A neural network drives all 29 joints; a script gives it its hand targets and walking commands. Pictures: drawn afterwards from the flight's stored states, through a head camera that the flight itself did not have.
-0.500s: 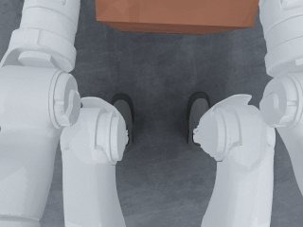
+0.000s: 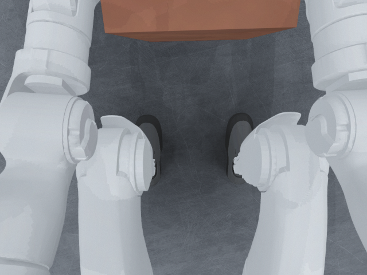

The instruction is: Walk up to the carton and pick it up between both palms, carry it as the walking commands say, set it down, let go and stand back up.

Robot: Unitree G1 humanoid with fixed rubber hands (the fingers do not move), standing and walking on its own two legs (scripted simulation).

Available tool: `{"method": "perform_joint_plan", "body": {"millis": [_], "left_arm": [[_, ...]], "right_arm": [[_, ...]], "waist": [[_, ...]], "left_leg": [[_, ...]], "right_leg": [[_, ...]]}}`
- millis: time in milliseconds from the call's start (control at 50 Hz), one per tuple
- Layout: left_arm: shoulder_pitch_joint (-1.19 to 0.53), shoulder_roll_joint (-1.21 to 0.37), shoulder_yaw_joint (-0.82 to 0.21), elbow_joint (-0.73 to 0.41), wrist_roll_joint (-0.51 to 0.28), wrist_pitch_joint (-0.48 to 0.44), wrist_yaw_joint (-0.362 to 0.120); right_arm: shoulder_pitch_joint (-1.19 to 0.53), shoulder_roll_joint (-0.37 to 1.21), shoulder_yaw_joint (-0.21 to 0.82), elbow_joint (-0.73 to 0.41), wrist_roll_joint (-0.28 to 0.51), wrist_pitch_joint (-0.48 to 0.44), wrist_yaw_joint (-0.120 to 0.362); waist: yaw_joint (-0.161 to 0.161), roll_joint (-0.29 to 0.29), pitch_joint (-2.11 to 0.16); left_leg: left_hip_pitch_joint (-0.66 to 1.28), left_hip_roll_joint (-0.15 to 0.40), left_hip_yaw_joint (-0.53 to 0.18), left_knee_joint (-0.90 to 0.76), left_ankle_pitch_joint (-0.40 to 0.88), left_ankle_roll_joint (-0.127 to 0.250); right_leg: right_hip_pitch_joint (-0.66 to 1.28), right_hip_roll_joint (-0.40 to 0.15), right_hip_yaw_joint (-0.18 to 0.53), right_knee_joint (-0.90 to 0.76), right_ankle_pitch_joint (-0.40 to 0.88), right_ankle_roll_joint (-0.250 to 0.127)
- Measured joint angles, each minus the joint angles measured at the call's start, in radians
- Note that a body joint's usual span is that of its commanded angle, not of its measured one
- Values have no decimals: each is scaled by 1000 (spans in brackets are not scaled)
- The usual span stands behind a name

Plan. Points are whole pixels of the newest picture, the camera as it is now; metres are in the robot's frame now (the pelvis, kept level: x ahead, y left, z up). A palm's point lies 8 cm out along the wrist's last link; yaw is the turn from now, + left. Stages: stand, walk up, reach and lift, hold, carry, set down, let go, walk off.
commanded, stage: reach and lift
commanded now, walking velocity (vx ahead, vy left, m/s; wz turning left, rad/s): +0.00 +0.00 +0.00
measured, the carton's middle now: out of the picture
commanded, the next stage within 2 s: none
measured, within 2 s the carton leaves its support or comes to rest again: neither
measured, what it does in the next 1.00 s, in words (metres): rises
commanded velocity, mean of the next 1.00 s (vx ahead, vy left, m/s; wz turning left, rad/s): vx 0.00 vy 0.00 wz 0.00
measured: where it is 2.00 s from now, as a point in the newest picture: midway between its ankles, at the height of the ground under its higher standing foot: (193, 161)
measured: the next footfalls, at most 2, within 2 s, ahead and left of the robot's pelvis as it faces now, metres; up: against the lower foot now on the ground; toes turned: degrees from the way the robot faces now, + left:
none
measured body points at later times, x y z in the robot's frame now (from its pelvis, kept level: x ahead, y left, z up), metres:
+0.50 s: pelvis -0.01 +0.00 +0.02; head +0.35 +0.01 +0.27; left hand +0.58 +0.16 -0.11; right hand +0.58 -0.16 -0.10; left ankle +0.13 +0.11 -0.35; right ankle +0.13 -0.14 -0.35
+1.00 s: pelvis -0.01 +0.00 +0.06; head +0.33 +0.01 +0.34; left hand +0.57 +0.16 -0.04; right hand +0.56 -0.16 -0.04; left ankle +0.13 +0.11 -0.35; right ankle +0.13 -0.14 -0.35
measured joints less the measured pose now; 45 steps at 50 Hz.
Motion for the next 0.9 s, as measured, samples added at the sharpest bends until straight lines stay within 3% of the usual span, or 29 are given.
{"method": "perform_joint_plan", "body": {"millis": [240,440,900], "left_arm": [[-47,4,0,-25,25,87,-3],[-9,4,6,-60,59,115,-31],[46,-13,37,-141,72,164,-50]], "right_arm": [[3,8,-48,-32,-72,47,17],[23,27,-63,-106,-88,125,10],[118,103,-158,-262,-170,189,16]], "waist": [[0,0,-2],[0,0,0],[0,0,-2]], "left_leg": [[52,-3,-1,-1,0,0],[86,-5,-1,-25,0,0],[255,-10,-2,-150,0,0]], "right_leg": [[57,0,0,-4,-2,0],[91,0,0,-29,-2,0],[257,0,0,-150,-2,0]]}}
